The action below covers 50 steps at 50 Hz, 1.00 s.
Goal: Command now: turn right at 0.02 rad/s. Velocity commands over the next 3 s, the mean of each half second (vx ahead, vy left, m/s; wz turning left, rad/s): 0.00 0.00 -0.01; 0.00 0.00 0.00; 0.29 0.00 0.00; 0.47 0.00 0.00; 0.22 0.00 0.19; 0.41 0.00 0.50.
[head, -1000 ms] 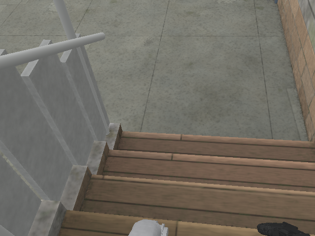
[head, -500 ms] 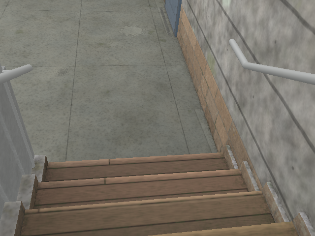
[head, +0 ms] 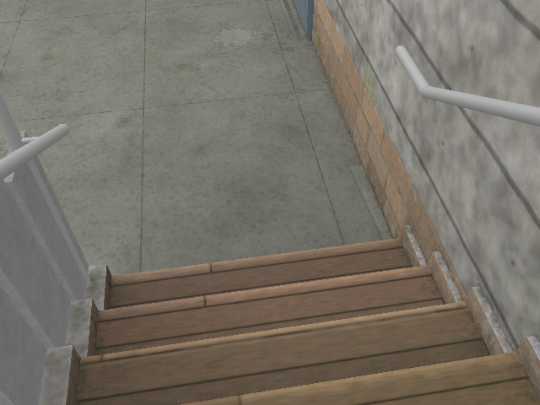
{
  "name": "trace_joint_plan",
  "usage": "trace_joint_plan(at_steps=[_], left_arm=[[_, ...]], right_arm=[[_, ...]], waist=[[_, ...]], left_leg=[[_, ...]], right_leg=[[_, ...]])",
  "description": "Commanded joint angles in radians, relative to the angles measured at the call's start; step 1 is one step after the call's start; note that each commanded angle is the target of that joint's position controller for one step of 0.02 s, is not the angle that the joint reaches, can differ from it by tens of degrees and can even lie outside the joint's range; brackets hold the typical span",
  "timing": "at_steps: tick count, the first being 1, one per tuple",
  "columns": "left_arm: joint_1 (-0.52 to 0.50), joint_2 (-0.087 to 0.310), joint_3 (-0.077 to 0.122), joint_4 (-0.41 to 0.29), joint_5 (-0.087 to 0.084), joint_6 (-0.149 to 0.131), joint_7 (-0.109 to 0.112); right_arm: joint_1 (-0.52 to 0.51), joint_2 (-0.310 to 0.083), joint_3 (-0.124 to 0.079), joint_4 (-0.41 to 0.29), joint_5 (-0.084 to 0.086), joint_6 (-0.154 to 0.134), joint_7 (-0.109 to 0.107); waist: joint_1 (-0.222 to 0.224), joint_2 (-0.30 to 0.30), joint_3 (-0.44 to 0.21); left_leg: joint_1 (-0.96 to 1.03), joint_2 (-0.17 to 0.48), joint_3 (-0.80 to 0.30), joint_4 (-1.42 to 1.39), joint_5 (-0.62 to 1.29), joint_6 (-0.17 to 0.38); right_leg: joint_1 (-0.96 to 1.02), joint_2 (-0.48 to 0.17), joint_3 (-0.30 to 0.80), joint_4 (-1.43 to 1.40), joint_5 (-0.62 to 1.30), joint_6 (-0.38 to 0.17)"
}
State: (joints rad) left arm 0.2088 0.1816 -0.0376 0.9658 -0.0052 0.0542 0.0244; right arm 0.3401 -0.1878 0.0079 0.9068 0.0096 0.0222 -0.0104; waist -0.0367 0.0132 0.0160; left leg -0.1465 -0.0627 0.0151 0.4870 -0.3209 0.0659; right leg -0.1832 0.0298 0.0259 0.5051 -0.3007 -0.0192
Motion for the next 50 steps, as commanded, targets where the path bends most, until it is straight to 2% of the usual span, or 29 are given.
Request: trace_joint_plan(at_steps=[1, 3, 6, 10, 13, 15, 20, 31, 43, 44, 49, 50], left_arm=[[0.014, 0.09, 0.011, -0.005, 0.002, -0.01, -0.003], [0.014, 0.086, 0.008, 0.008, 0.001, -0.017, -0.003], [0.007, 0.102, 0.014, 0.017, 0.012, -0.031, -0.003], [0.02, 0.097, 0.013, 0.039, 0.011, -0.035, -0.003], [0.023, 0.096, 0.016, 0.051, 0.017, -0.034, -0.008], [0.04, 0.102, 0.02, 0.06, 0.021, -0.032, -0.009], [0.052, 0.088, 0.023, 0.077, 0.021, -0.033, -0.008], [0.094, 0.07, 0.03, 0.112, 0.02, -0.032, -0.005], [0.13, 0.05, 0.028, 0.132, 0.022, -0.035, -0.002], [0.14, 0.048, 0.026, 0.132, 0.022, -0.033, -0.005], [0.149, 0.045, 0.026, 0.135, 0.023, -0.031, -0.004], [0.157, 0.034, 0.024, 0.145, 0.019, -0.03, 0.0]], right_arm=[[0.036, -0.09, -0.028, -0.001, -0.006, -0.002, 0.008], [0.042, -0.083, -0.028, 0.025, -0.004, -0.003, 0.007], [0.061, -0.062, -0.02, 0.079, -0.006, -0.006, 0.001], [0.061, -0.061, -0.017, 0.115, -0.008, -0.007, -0.002], [0.073, -0.056, -0.018, 0.139, -0.015, -0.01, -0.004], [0.081, -0.041, -0.011, 0.145, -0.02, -0.012, -0.003], [0.1, -0.033, -0.006, 0.168, -0.02, -0.018, -0.005], [0.13, -0.008, 0.003, 0.19, -0.019, -0.028, -0.01], [0.13, -0.002, 0.005, 0.197, -0.02, -0.032, -0.012], [0.131, -0.013, 0.0, 0.197, -0.025, -0.03, -0.01], [0.125, -0.006, -0.002, 0.192, -0.022, -0.027, -0.009], [0.12, -0.022, -0.008, 0.187, -0.021, -0.026, -0.008]], waist=[[0.013, -0.079, 0.011], [0.012, -0.059, 0.02], [0.011, -0.035, 0.039], [0.015, -0.028, 0.04], [0.02, -0.026, 0.041], [0.023, -0.037, 0.041], [0.025, -0.024, 0.044], [0.026, -0.006, 0.047], [0.03, -0.002, 0.046], [0.033, 0.003, 0.041], [0.029, -0.005, 0.048], [0.028, -0.011, 0.041]], left_leg=[[0.001, 0.114, -0.124, -0.131, 0.155, 0.001], [0.007, 0.121, -0.127, -0.151, 0.15, -0.002], [-0.001, 0.109, -0.111, -0.15, 0.131, -0.011], [-0.003, 0.113, -0.11, -0.146, 0.125, -0.015], [-0.011, 0.115, -0.102, -0.13, 0.121, -0.016], [-0.027, 0.115, -0.096, -0.117, 0.103, -0.018], [-0.047, 0.12, -0.099, -0.112, 0.105, -0.019], [-0.091, 0.13, -0.118, -0.124, 0.097, -0.011], [-0.108, 0.139, -0.136, -0.141, 0.095, 0.0], [-0.102, 0.139, -0.136, -0.139, 0.097, 0.004], [-0.101, 0.141, -0.139, -0.141, 0.105, 0.006], [-0.093, 0.137, -0.138, -0.142, 0.11, 0.008]], right_leg=[[0.018, -0.125, 0.114, -0.119, 0.344, -0.068], [0.005, -0.127, 0.116, -0.144, 0.294, -0.066], [-0.017, -0.131, 0.128, -0.172, 0.25, -0.069], [-0.048, -0.126, 0.13, -0.202, 0.167, -0.065], [-0.061, -0.126, 0.131, -0.216, 0.139, -0.062], [-0.067, -0.127, 0.137, -0.224, 0.101, -0.066], [-0.073, -0.12, 0.127, -0.212, 0.115, -0.068], [-0.065, -0.107, 0.103, -0.153, 0.162, -0.07], [-0.06, -0.106, 0.091, -0.118, 0.177, -0.06], [-0.059, -0.107, 0.088, -0.116, 0.176, -0.06], [-0.065, -0.107, 0.085, -0.115, 0.179, -0.053], [-0.068, -0.106, 0.079, -0.103, 0.174, -0.054]])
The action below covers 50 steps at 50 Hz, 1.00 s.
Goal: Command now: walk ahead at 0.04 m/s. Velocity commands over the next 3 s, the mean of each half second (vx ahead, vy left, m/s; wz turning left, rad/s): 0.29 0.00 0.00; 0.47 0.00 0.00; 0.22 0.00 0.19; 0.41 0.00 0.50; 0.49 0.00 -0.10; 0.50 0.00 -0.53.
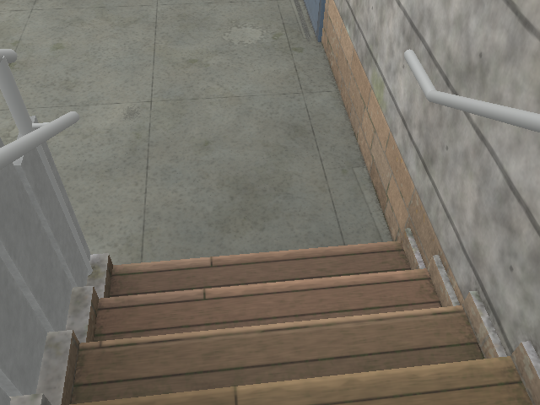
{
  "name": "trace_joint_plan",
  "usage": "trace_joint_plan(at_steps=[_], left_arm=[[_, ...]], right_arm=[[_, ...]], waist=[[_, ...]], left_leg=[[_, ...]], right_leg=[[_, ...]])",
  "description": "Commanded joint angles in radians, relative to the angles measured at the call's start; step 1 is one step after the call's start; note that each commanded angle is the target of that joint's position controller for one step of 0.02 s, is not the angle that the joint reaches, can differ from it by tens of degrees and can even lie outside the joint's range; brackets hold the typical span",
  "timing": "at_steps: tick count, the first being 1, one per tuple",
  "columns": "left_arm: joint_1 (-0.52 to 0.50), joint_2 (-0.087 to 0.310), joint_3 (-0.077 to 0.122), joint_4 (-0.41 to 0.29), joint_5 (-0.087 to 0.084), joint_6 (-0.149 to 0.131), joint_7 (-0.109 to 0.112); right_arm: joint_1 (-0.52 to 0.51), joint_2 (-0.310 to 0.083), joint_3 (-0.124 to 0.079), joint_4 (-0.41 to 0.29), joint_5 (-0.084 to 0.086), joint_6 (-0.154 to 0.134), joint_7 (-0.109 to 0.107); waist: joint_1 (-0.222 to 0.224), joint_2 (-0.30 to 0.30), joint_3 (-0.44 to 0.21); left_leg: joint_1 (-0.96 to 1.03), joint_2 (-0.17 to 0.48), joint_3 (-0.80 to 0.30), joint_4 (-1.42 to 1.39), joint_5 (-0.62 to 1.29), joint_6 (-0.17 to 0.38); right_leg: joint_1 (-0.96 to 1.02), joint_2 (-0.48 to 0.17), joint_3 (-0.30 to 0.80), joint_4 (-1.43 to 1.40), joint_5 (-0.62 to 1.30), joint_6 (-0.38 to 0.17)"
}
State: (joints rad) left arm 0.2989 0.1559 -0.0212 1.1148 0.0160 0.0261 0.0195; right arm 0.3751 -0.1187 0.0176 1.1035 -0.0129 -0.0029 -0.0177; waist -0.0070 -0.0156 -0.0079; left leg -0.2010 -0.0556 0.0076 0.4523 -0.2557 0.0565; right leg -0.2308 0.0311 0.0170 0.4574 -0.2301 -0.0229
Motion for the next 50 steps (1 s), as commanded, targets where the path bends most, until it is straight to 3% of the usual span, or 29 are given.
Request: trace_joint_plan(at_steps=[1, 6, 9, 11, 12, 13, 16, 17, 18, 19, 21, 23, 27, 28, 30, 33, 34, 36, 37, 38, 39, 40, 41, 42, 43, 45, 47, 48, 50], left_arm=[[0.085, 0.05, 0.004, 0.004, -0.002, -0.001, 0.005], [0.032, 0.072, 0.027, -0.04, 0.02, 0.001, -0.005], [0.003, 0.057, 0.031, -0.05, 0.023, -0.023, -0.004], [0.011, 0.077, 0.04, -0.042, 0.047, -0.034, -0.011], [-0.01, 0.078, 0.043, -0.066, 0.034, -0.04, -0.01], [0.012, 0.082, 0.047, -0.046, 0.046, -0.047, -0.008], [0.186, 0.093, 0.061, 0.009, 0.04, -0.063, -0.008], [0.344, 0.134, 0.078, 0.065, 0.032, -0.074, -0.003], [0.43, 0.223, 0.099, 0.103, 0.017, -0.084, 0.007], [0.444, 0.197, 0.087, 0.104, 0.002, -0.087, 0.006], [0.347, 0.175, 0.077, 0.062, 0.031, -0.092, 0.003], [0.287, 0.144, 0.066, 0.034, 0.034, -0.099, 0.001], [0.19, 0.08, 0.042, 0.019, 0.01, -0.138, 0.02], [0.168, 0.075, 0.036, 0.01, 0.0, -0.136, 0.022], [0.182, 0.078, 0.036, 0.022, -0.008, -0.128, 0.02], [0.29, 0.076, 0.035, 0.067, 0.013, -0.108, 0.024], [0.329, 0.079, 0.034, 0.084, 0.034, -0.093, 0.033], [0.306, 0.102, 0.032, 0.101, 0.038, -0.063, 0.049], [0.248, 0.1, 0.045, 0.079, 0.03, -0.055, 0.03], [0.342, 0.082, 0.051, 0.046, -0.017, -0.061, 0.042], [0.392, 0.104, 0.054, 0.028, -0.024, -0.065, 0.04], [0.326, 0.145, 0.067, 0.026, 0.009, -0.063, 0.033], [0.199, 0.142, 0.074, -0.009, 0.029, -0.063, 0.026], [0.143, 0.172, 0.094, -0.006, 0.034, -0.058, 0.012], [0.07, 0.111, 0.082, -0.021, 0.031, -0.049, 0.0], [0.061, 0.036, 0.072, -0.017, 0.068, -0.013, -0.014], [0.122, 0.043, 0.075, -0.011, 0.043, 0.005, -0.017], [0.023, 0.073, 0.085, -0.045, 0.027, -0.015, -0.025], [-0.093, 0.093, 0.083, -0.076, 0.039, -0.055, -0.03]], right_arm=[[0.092, -0.083, -0.016, -0.008, 0.001, -0.001, 0.001], [0.139, -0.182, -0.069, -0.014, -0.004, 0.015, 0.004], [0.138, -0.182, -0.089, -0.02, -0.008, 0.007, 0.0], [0.165, -0.191, -0.105, -0.01, -0.012, -0.014, -0.003], [0.151, -0.182, -0.101, -0.022, -0.004, -0.014, -0.004], [0.145, -0.203, -0.112, -0.009, -0.004, -0.027, -0.01], [0.052, -0.203, -0.117, -0.031, -0.01, -0.043, -0.019], [-0.025, -0.179, -0.111, -0.058, -0.011, -0.044, -0.013], [-0.057, -0.127, -0.099, -0.104, -0.014, -0.053, -0.001], [-0.14, -0.185, -0.108, -0.13, -0.038, -0.052, -0.005], [-0.115, -0.194, -0.115, -0.083, -0.024, -0.045, 0.001], [-0.065, -0.164, -0.109, -0.049, -0.029, -0.025, 0.013], [-0.193, -0.13, -0.084, -0.09, -0.039, -0.015, 0.048], [-0.211, -0.108, -0.074, -0.102, -0.043, -0.016, 0.059], [-0.202, -0.072, -0.047, -0.109, -0.018, -0.017, 0.061], [-0.28, -0.1, -0.03, -0.149, -0.023, -0.022, 0.037], [-0.232, -0.123, -0.031, -0.136, -0.023, -0.032, 0.029], [0.1, -0.191, -0.057, -0.022, -0.013, -0.044, 0.018], [0.271, -0.244, -0.081, 0.031, 0.003, -0.044, 0.023], [0.297, -0.213, -0.051, 0.01, 0.009, -0.057, 0.049], [0.285, -0.256, -0.07, 0.008, 0.009, -0.042, 0.059], [0.225, -0.251, -0.082, -0.007, 0.002, -0.035, 0.048], [0.14, -0.212, -0.08, -0.023, -0.017, -0.044, 0.023], [0.067, -0.144, -0.048, -0.046, -0.022, -0.057, 0.017], [0.004, -0.126, -0.035, -0.058, -0.014, -0.074, 0.008], [0.085, -0.178, -0.041, -0.038, -0.014, -0.087, -0.003], [0.109, -0.2, -0.053, -0.041, -0.001, -0.089, 0.003], [0.129, -0.148, -0.045, -0.017, 0.011, -0.102, 0.003], [0.118, -0.103, -0.03, -0.021, 0.018, -0.112, -0.011]], waist=[[-0.002, 0.027, 0.045], [-0.033, 0.132, 0.153], [-0.038, 0.111, 0.169], [-0.051, 0.109, 0.144], [-0.032, 0.079, 0.161], [-0.031, 0.109, 0.148], [0.075, 0.069, 0.119], [0.143, -0.09, 0.125], [0.155, -0.334, 0.119], [0.153, -0.202, 0.188], [0.086, -0.009, 0.217], [0.024, -0.016, 0.174], [-0.026, -0.027, 0.158], [-0.021, -0.017, 0.139], [0.006, -0.058, 0.113], [0.088, -0.032, 0.175], [0.086, -0.015, 0.169], [-0.056, 0.002, 0.097], [-0.135, 0.155, 0.003], [-0.055, 0.095, -0.171], [-0.025, 0.083, -0.204], [-0.027, 0.026, -0.108], [-0.022, 0.05, -0.037], [0.029, -0.067, 0.089], [0.077, -0.077, 0.197], [0.068, 0.017, 0.175], [0.094, 0.067, 0.124], [0.069, 0.032, 0.16], [0.038, 0.034, 0.165]], left_leg=[[-0.037, 0.132, -0.141, -0.14, -0.05, 0.018], [-0.075, 0.21, -0.304, -0.251, -0.643, 0.129], [-0.083, 0.254, -0.341, -0.214, -0.546, 0.18], [-0.078, 0.303, -0.377, -0.167, -0.464, 0.225], [-0.087, 0.277, -0.358, -0.163, -0.505, 0.205], [-0.096, 0.298, -0.375, -0.105, -0.405, 0.221], [-0.237, 0.226, -0.258, 0.138, -0.161, 0.165], [-0.359, 0.125, -0.121, 0.376, -0.089, 0.104], [-0.579, -0.022, 0.043, 0.704, -0.294, 0.037], [-0.763, 0.008, -0.01, 0.738, -0.386, 0.041], [-0.763, 0.083, -0.079, 0.748, -0.198, 0.039], [-0.622, 0.079, -0.058, 0.742, -0.077, 0.03], [-0.344, 0.016, 0.02, 0.359, 0.479, 0.019], [-0.168, -0.017, 0.089, 0.291, 0.614, 0.018], [0.072, -0.052, 0.146, 0.251, 0.717, 0.012], [-0.011, -0.044, 0.151, 0.059, 0.57, 0.008], [-0.062, -0.02, 0.123, -0.086, 0.544, 0.012], [0.139, 0.073, 0.095, -0.349, 0.659, 0.053], [0.412, 0.223, -0.074, -0.317, 0.891, 0.141], [0.719, 0.394, -0.217, 0.194, 1.214, 0.148], [0.76, 0.47, -0.282, 0.183, 0.928, 0.245], [0.607, 0.5, -0.359, 0.056, 0.425, 0.354], [0.452, 0.53, -0.464, -0.029, 0.024, 0.384], [0.234, 0.445, -0.401, -0.062, -0.028, 0.329], [-0.101, 0.347, -0.276, -0.104, 0.117, 0.261], [-0.288, 0.269, -0.209, -0.087, 0.351, 0.235], [-0.241, 0.252, -0.206, -0.018, 0.463, 0.19], [-0.14, 0.195, -0.194, 0.041, 0.246, 0.156], [-0.173, 0.14, -0.164, 0.105, 0.086, 0.122]], right_leg=[[-0.006, -0.098, 0.083, -0.066, 0.029, -0.047], [-0.181, 0.015, -0.07, 0.175, -0.267, -0.057], [-0.193, -0.023, -0.096, 0.223, -0.199, -0.057], [-0.201, -0.061, -0.075, 0.386, -0.132, -0.059], [-0.238, -0.033, -0.095, 0.262, -0.274, -0.061], [-0.19, -0.065, -0.077, 0.378, -0.132, -0.063], [0.024, -0.036, -0.076, 0.235, -0.167, -0.071], [0.175, -0.071, 0.033, 0.089, -0.103, -0.103], [0.308, -0.268, 0.399, -0.087, -0.006, -0.187], [0.305, -0.357, 0.552, -0.135, -0.042, -0.24], [0.278, -0.34, 0.454, -0.037, 0.108, -0.226], [0.166, -0.265, 0.315, 0.025, 0.325, -0.167], [-0.148, -0.069, 0.093, 0.124, 0.037, -0.109], [-0.275, -0.048, 0.06, 0.133, 0.014, -0.108], [-0.409, -0.044, 0.02, 0.185, 0.022, -0.079], [-0.208, -0.032, 0.039, 0.402, 0.143, -0.084], [-0.058, -0.025, 0.051, 0.534, 0.277, -0.099], [-0.019, -0.032, 0.042, 0.986, 0.516, -0.13], [-0.274, 0.084, -0.028, 1.473, -0.161, -0.106], [-0.573, 0.046, 0.017, 1.562, -0.618, -0.112], [-0.734, 0.004, 0.095, 1.553, -0.543, -0.138], [-0.855, -0.024, 0.074, 1.476, -0.455, -0.137], [-0.927, -0.056, 0.114, 1.375, -0.365, -0.104], [-0.879, -0.083, 0.148, 1.133, -0.181, -0.066], [-0.656, -0.112, 0.103, 0.807, 0.01, -0.007], [-0.384, -0.081, -0.001, 0.695, 0.104, 0.019], [-0.39, -0.096, -0.005, 0.743, 0.248, -0.005], [-0.525, -0.125, 0.059, 0.56, 0.46, -0.029], [-0.445, -0.116, 0.028, 0.323, 0.697, -0.035]])
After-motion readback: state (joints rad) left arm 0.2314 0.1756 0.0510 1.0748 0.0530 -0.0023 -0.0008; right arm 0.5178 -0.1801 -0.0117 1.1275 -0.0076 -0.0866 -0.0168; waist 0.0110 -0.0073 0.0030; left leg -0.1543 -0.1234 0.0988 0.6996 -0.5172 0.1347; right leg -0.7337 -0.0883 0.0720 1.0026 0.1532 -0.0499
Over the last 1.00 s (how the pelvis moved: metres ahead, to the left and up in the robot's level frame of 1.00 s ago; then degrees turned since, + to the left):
-0.03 -0.01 0.00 0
